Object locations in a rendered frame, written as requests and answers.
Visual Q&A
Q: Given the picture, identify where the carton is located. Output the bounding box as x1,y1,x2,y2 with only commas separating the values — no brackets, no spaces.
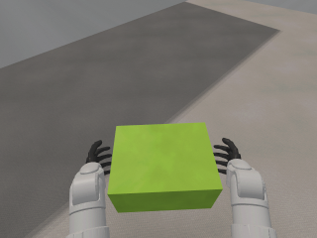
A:
107,122,223,213

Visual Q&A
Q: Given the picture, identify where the robot left forearm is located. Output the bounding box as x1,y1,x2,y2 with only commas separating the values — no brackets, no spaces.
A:
65,162,110,238

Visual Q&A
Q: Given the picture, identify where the robot right hand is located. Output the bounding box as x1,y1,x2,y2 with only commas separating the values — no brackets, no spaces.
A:
213,138,242,175

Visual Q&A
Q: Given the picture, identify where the robot left hand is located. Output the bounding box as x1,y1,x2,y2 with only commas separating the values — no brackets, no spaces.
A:
85,140,112,175

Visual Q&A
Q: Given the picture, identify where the robot right forearm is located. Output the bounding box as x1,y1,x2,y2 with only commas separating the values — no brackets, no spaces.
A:
226,159,277,238

